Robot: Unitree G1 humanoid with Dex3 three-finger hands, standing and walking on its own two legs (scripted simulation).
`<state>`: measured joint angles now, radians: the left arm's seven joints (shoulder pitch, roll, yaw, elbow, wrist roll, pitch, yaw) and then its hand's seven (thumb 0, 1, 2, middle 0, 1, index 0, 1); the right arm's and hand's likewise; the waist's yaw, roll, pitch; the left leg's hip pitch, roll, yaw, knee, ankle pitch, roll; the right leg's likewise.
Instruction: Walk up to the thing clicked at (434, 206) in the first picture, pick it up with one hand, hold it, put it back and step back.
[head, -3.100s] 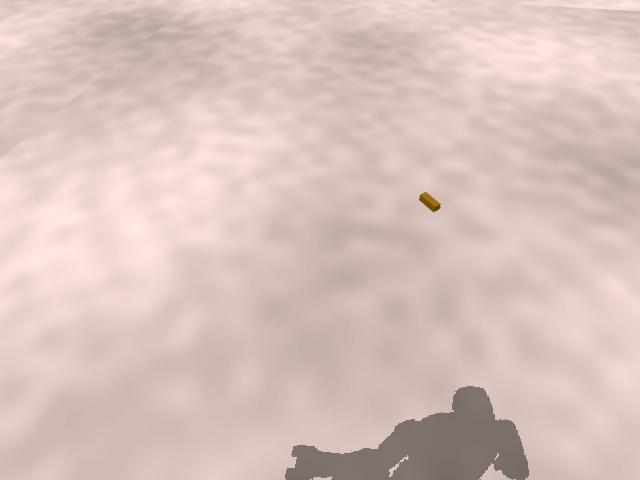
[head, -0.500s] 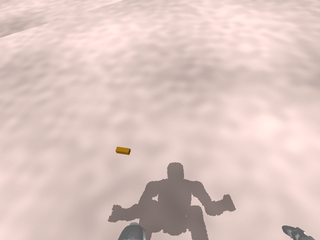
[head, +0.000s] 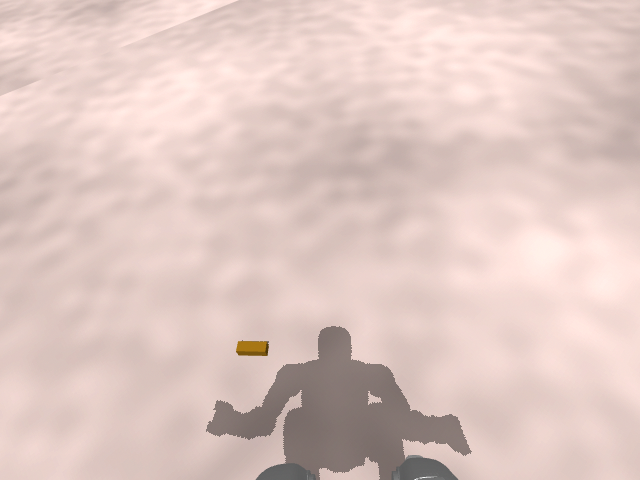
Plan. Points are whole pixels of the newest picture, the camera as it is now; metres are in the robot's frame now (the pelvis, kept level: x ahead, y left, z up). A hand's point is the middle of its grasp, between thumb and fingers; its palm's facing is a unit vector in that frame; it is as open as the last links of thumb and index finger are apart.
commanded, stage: walk up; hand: left
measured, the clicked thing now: (252, 348) +0.62 +0.31 -0.72
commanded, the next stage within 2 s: none
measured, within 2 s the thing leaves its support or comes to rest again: neither
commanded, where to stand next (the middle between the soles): +0.20 +0.12 m, yaw -8 degrees
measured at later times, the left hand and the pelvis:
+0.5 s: hand (44, 448) +0.21 +0.46 -0.14, palm faces -0.15 -0.87 -0.46, open 7.4 cm; pelvis +0.10 +0.17 +0.00, yaw -6 degrees
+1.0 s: hand (89, 410) +0.26 +0.39 -0.12, palm faces -0.21 -0.91 -0.35, open 7.3 cm; pelvis +0.10 +0.16 +0.02, yaw -10 degrees
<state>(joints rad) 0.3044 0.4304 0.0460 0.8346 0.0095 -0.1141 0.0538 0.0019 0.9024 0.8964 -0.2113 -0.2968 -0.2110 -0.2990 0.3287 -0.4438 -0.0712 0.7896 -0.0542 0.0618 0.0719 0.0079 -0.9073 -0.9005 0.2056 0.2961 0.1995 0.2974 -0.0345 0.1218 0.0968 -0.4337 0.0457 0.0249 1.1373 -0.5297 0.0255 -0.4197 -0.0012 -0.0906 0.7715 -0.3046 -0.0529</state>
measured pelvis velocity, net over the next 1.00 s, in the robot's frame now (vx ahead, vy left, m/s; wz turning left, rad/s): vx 0.10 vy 0.16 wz -0.18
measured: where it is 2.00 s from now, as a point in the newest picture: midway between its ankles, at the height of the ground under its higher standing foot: outside the picture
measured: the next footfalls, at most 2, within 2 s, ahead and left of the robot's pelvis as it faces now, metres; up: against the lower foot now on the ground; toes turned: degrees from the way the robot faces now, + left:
left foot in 0.24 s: +0.16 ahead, +0.28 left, +0.00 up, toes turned -2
right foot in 0.62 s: +0.16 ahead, +0.05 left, +0.00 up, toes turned -11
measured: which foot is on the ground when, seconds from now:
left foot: up 0.00-0.22, down 0.24-1.00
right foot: down 0.00-0.26, up 0.28-0.60, down 0.62-1.00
